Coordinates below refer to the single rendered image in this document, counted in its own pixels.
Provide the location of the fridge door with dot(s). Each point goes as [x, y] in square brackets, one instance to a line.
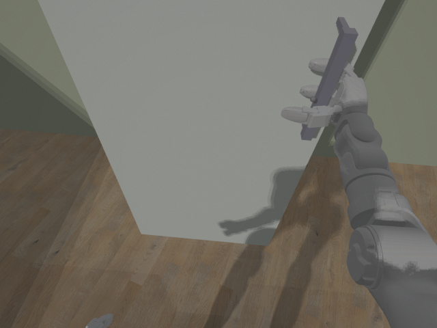
[186, 99]

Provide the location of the robot right upper arm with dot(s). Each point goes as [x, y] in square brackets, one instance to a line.
[398, 266]

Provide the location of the robot right forearm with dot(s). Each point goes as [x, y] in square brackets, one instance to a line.
[373, 196]

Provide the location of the robot right hand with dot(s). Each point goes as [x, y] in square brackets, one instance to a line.
[351, 97]

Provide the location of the robot left hand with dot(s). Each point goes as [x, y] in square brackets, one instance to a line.
[102, 322]

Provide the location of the handle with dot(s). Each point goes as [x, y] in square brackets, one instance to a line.
[341, 51]

